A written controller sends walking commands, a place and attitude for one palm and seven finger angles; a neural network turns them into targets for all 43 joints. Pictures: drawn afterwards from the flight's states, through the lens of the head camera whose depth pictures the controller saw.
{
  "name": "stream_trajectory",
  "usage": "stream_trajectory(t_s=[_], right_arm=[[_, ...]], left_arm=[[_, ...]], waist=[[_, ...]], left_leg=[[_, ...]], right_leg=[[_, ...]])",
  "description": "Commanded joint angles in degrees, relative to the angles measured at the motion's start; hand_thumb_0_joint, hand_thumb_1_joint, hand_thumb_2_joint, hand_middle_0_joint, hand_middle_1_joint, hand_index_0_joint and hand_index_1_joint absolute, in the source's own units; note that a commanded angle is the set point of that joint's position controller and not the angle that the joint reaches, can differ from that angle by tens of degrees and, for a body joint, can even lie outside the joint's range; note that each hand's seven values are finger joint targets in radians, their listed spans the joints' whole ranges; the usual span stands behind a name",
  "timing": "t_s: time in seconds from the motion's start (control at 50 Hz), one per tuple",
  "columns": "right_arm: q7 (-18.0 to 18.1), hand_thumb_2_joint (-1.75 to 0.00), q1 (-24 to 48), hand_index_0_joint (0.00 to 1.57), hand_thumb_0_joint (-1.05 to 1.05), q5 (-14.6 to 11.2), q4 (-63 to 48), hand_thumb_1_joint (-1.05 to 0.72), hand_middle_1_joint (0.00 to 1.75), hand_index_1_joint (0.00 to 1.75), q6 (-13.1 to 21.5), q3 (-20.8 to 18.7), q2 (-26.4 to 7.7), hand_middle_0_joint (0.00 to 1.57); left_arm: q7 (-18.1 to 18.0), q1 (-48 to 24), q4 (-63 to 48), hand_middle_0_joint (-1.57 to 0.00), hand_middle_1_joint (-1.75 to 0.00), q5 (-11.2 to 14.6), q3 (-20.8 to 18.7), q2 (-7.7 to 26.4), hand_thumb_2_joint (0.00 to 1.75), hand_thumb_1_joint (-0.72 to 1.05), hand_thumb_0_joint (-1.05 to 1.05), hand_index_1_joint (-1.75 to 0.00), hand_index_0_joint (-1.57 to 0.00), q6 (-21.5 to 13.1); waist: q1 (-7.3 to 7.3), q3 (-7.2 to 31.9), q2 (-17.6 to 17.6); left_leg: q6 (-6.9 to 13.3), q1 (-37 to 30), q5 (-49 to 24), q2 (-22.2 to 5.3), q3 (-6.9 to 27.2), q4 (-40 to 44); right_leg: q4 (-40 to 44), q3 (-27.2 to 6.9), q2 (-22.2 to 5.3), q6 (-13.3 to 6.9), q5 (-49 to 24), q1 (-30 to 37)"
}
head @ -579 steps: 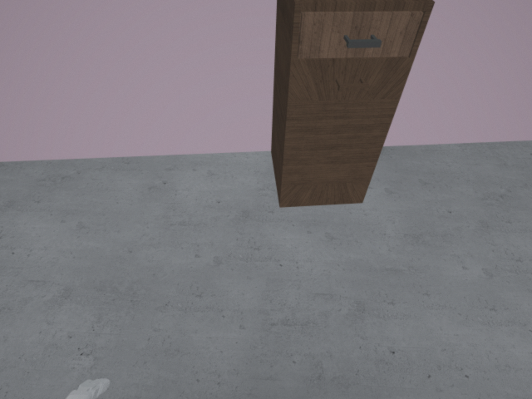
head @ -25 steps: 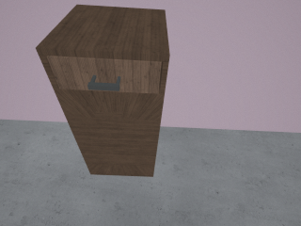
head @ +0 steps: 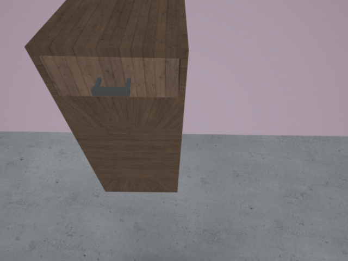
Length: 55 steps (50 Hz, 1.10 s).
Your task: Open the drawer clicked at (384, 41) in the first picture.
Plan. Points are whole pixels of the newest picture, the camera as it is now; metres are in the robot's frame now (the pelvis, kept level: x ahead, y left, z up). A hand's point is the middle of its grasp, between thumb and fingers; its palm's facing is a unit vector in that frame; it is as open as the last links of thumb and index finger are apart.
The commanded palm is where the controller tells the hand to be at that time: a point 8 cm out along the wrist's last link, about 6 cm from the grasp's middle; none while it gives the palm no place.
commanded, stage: come to a stop and stand still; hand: left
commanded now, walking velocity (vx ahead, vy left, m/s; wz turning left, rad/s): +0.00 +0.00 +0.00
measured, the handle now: (112, 86) +0.55 +0.22 +0.08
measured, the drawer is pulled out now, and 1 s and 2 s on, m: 0.00 0.00 0.00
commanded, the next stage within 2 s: look again from close up in 0.42 s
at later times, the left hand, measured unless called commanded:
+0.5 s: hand out of the picture -0.07 +0.17 -0.17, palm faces +0.04 -0.99 -0.14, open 7.4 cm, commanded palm none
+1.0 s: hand out of the picture +0.03 +0.21 -0.16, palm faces +0.03 -0.98 -0.22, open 7.4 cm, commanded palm none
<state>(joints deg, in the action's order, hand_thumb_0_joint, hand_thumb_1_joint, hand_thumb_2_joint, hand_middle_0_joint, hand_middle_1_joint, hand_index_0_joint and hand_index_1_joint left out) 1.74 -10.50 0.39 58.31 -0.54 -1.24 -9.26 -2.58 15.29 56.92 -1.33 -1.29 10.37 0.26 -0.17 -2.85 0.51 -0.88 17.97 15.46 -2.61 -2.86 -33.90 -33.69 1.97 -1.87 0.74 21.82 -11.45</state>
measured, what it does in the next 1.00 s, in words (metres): stands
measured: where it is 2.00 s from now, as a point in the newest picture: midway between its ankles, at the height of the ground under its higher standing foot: outside the picture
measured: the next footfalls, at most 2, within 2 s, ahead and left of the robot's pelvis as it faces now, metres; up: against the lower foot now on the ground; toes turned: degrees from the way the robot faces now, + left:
none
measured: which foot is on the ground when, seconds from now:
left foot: down 0.00-1.00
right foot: down 0.00-1.00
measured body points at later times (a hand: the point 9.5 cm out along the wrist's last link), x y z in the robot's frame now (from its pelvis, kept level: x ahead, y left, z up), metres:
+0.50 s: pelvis -0.03 +0.01 +0.01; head -0.02 +0.03 +0.46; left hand -0.07 +0.22 -0.16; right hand -0.04 -0.21 -0.14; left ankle +0.03 +0.13 -0.73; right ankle -0.04 -0.12 -0.73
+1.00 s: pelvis -0.03 +0.02 +0.00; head -0.05 +0.03 +0.45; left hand +0.03 +0.26 -0.14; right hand +0.04 -0.21 -0.14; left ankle +0.03 +0.13 -0.73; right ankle -0.04 -0.12 -0.73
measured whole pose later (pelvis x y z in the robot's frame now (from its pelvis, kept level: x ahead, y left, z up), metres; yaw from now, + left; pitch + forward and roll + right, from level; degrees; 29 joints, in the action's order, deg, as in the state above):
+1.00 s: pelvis -0.03 +0.02 +0.00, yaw +1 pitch -3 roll -1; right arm 0.6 -14.4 0.9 55.9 0.0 -0.6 -10.4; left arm -1.9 16.7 54.2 -1.5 0.0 10.8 0.0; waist 0.6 1.4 -0.2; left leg 0.9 17.4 13.0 -1.6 -2.7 -32.8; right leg -30.9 2.1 -2.7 2.3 18.4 -9.9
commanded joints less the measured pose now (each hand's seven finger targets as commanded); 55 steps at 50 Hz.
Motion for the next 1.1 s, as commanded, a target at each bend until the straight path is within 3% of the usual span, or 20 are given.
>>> stream_trajectory(t_s=[0.0, 0.08, 0.18, 0.32, 0.48, 0.5, 0.52, 0.54, 0.56, 0.6, 0.64, 0.68, 0.7, 0.74, 0.94, 0.98, 1.08], right_arm=[[-0.3, -0.90, -2.8, 0.20, 0.00, 0.5, -2.3, -0.90, 0.30, 0.30, 0.1, -0.9, -5.4, 0.20], [-0.9, -0.90, -2.1, 0.20, 0.00, 0.7, -2.0, -0.90, 0.30, 0.30, 0.0, -0.6, -6.0, 0.20], [-1.2, -0.90, -3.7, 0.20, 0.00, 0.8, -0.9, -0.90, 0.30, 0.30, 0.0, -0.4, -6.6, 0.20], [-0.9, -0.90, -6.4, 0.20, 0.00, 0.6, 1.0, -0.90, 0.30, 0.30, 0.7, 0.0, -6.4, 0.20], [-0.5, -0.90, -8.7, 0.20, 0.00, 0.2, 3.1, -0.90, 0.30, 0.30, 1.4, 0.4, -5.1, 0.20], [-1.0, -0.90, -6.7, 0.20, 0.00, 0.7, -2.9, -0.90, 0.30, 0.30, 0.9, -1.6, -14.2, 0.20], [-0.4, -0.90, -5.2, 0.20, 0.00, 1.3, -4.8, -0.90, 0.30, 0.30, 1.7, -1.7, -12.0, 0.20], [0.1, -0.90, -6.3, 0.20, 0.00, 1.5, -4.7, -0.90, 0.30, 0.30, 1.7, -2.0, -10.1, 0.20], [0.3, -0.90, -7.6, 0.20, 0.00, 1.3, -5.0, -0.90, 0.30, 0.30, 1.3, -1.6, -8.3, 0.20], [0.0, -0.90, -9.5, 0.20, 0.00, 1.4, -5.5, -0.90, 0.30, 0.30, 0.9, -1.0, -6.5, 0.20], [-0.1, -0.90, -10.8, 0.20, 0.00, 1.1, -5.5, -0.90, 0.30, 0.30, 1.2, -1.2, -6.4, 0.20], [-0.1, -0.90, -10.6, 0.20, 0.00, 0.8, -5.4, -0.90, 0.30, 0.30, 1.7, -1.2, -6.8, 0.20], [-0.2, -0.90, -10.6, 0.20, 0.00, 0.8, -5.2, -0.90, 0.30, 0.30, 1.9, -0.8, -7.0, 0.20], [-0.1, -0.90, -9.4, 0.20, 0.00, 0.7, -5.0, -0.90, 0.30, 0.30, 2.0, -1.1, -8.1, 0.20], [-0.9, -0.90, -5.4, 0.20, 0.00, 0.7, -4.8, -0.90, 0.30, 0.30, 1.1, -0.9, -8.2, 0.20], [-1.0, -0.90, -5.4, 0.20, 0.00, 0.7, -4.7, -0.90, 0.30, 0.30, 1.0, -0.9, -8.2, 0.20], [-1.2, -0.90, -5.4, 0.20, 0.00, 0.6, -3.7, -0.90, 0.30, 0.30, 0.9, -0.8, -7.9, 0.20]], left_arm=[[0.1, 4.4, -2.1, -0.20, -0.30, 0.2, -1.0, 5.4, 0.90, 0.90, 0.00, -0.30, -0.20, 0.0], [0.6, 3.1, -2.3, -0.20, -0.30, 0.2, -0.7, 5.5, 0.90, 0.90, 0.00, -0.30, -0.20, 0.0], [0.9, 3.9, -1.4, -0.20, -0.30, 0.2, -0.4, 5.5, 0.90, 0.90, 0.00, -0.30, -0.20, -0.1], [1.0, 7.0, 0.9, -0.20, -0.30, 0.3, 0.0, 4.3, 0.90, 0.90, 0.00, -0.30, -0.20, -0.7], [0.9, 10.5, 4.3, -0.20, -0.30, 0.5, 0.8, 2.3, 0.90, 0.90, 0.00, -0.30, -0.20, -1.4], [1.0, 4.6, -1.0, -0.20, -0.30, -0.9, 0.7, 13.9, 0.90, 0.90, 0.00, -0.30, -0.20, -1.6], [0.5, 5.4, -1.3, -0.20, -0.30, -0.2, -0.6, 8.9, 0.90, 0.90, 0.00, -0.30, -0.20, -1.3], [0.4, 7.1, -0.8, -0.20, -0.30, -0.8, -0.8, 7.5, 0.90, 0.90, 0.00, -0.30, -0.20, -1.4], [0.5, 8.3, -1.0, -0.20, -0.30, -0.5, -0.3, 6.3, 0.90, 0.90, 0.00, -0.30, -0.20, -1.2], [0.5, 8.9, -1.4, -0.20, -0.30, -0.3, -0.1, 5.0, 0.90, 0.90, 0.00, -0.30, -0.20, -0.9], [0.4, 6.9, -2.5, -0.20, -0.30, -0.3, -0.5, 5.7, 0.90, 0.90, 0.00, -0.30, -0.20, -0.9], [0.3, 7.5, -3.2, -0.20, -0.30, -0.1, -0.7, 5.7, 0.90, 0.90, 0.00, -0.30, -0.20, -1.0], [0.2, 8.3, -3.5, -0.20, -0.30, -0.1, -0.5, 5.3, 0.90, 0.90, 0.00, -0.30, -0.20, -0.9], [0.1, 9.3, -3.5, -0.20, -0.30, 0.1, -0.6, 5.6, 0.90, 0.90, 0.00, -0.30, -0.20, -0.9], [0.1, 6.2, -4.4, -0.20, -0.30, 0.1, -0.4, 6.7, 0.90, 0.90, 0.00, -0.30, -0.20, -0.5], [0.2, 6.0, -4.3, -0.20, -0.30, 0.1, -0.3, 6.7, 0.90, 0.90, 0.00, -0.30, -0.20, -0.7], [0.2, 6.3, -3.2, -0.20, -0.30, 0.1, -0.2, 6.2, 0.90, 0.90, 0.00, -0.30, -0.20, -0.8]], waist=[[-0.11, 2.4, 3.0], [-0.26, -1.7, 1.4], [-0.23, -4.3, 0.1], [-0.40, -1.1, -2.3], [-0.48, 0.6, -1.1], [2.52, -8.0, -5.3], [0.95, 0.0, -8.0], [1.61, 3.3, -9.0], [1.46, 4.2, -6.5], [1.78, 4.0, 1.8], [2.18, 1.9, 5.3], [1.39, 2.7, 3.7], [0.95, 3.3, 1.2], [0.11, 2.6, -2.0], [0.05, -2.4, -2.4], [0.30, -1.7, -0.5], [0.20, -1.4, -0.4]], left_leg=[[2.5, -3.6, -10.7, -2.3, 2.9, 4.7], [2.6, -1.3, -0.9, -2.5, 5.0, 9.3], [2.4, 0.4, 7.1, -2.3, 6.6, 13.5], [2.6, -0.7, 7.3, -3.2, 7.4, 15.8], [2.7, -3.2, 0.7, -3.4, 6.3, 14.6], [1.5, -1.5, 2.8, -1.2, 5.7, 12.0], [2.4, 0.7, 10.4, -3.5, 7.4, 10.1], [2.5, 0.6, 6.8, -3.0, 7.9, 8.9], [2.7, 0.4, 4.6, -2.8, 7.7, 7.5], [2.6, 0.0, 2.0, -2.1, 6.3, 4.8], [2.4, -0.4, -2.3, -1.3, 4.6, 3.3], [2.8, -1.8, -10.4, -2.3, 4.7, 4.4], [3.2, -2.7, -14.5, -3.1, 5.4, 4.7], [3.6, -2.8, -18.6, -4.0, 5.8, 4.8], [2.7, 0.3, -2.0, -2.9, 6.0, 10.3], [2.5, -0.6, -1.6, -2.7, 5.7, 10.6], [2.2, -1.1, 0.7, -2.5, 5.8, 12.1]], right_leg=[[7.5, -5.2, -5.2, -2.9, -17.0, -2.7], [11.7, -5.2, -3.9, -2.4, -2.0, -5.9], [14.6, -4.9, -3.2, -2.0, 4.9, -7.4], [14.2, -3.7, -2.8, -1.9, 0.5, -4.6], [13.9, -3.4, -3.3, -2.0, -6.2, -2.6], [12.1, -2.1, -2.1, -3.2, -0.3, -7.4], [9.4, -2.6, -3.0, -2.7, 4.1, -6.5], [8.4, -3.0, -2.8, -3.2, 0.0, -5.6], [9.1, -3.0, -3.1, -3.3, -1.2, -4.9], [10.4, -4.3, -4.0, -3.6, -0.7, -6.3], [10.5, -5.3, -4.8, -3.9, -2.7, -7.6], [7.7, -4.1, -4.0, -3.3, -11.0, -4.9], [6.0, -3.0, -3.2, -2.9, -13.5, -3.7], [5.2, -2.2, -2.7, -2.2, -15.0, -3.0], [9.5, -3.0, -2.9, -1.6, -7.4, -4.0], [10.2, -3.4, -3.2, -1.6, -7.5, -4.0], [11.9, -3.4, -3.6, -1.2, -6.0, -3.8]])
